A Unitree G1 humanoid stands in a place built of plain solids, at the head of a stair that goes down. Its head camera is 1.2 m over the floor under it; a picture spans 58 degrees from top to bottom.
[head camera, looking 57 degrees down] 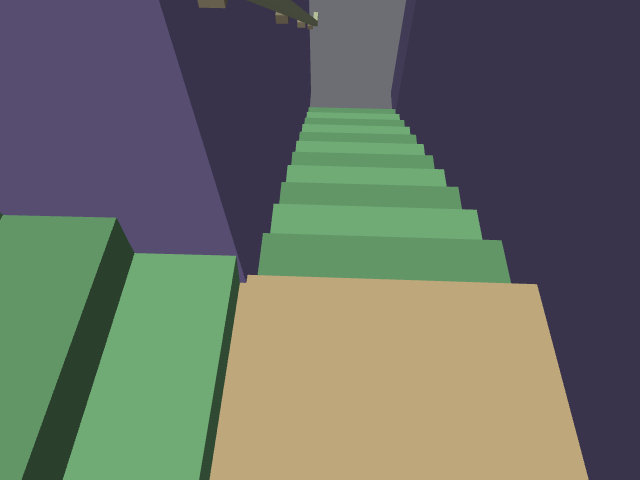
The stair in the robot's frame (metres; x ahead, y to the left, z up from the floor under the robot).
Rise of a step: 0.17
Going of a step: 0.27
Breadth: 0.90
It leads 2 degrees to the right of straight ahead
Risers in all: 12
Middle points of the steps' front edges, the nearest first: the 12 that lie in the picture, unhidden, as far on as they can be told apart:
0.63 -0.22 0.00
0.90 -0.23 -0.17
1.17 -0.24 -0.33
1.44 -0.25 -0.50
1.71 -0.26 -0.66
1.98 -0.27 -0.83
2.25 -0.28 -1.00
2.52 -0.29 -1.16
2.79 -0.30 -1.33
3.06 -0.31 -1.50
3.33 -0.32 -1.66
3.60 -0.33 -1.83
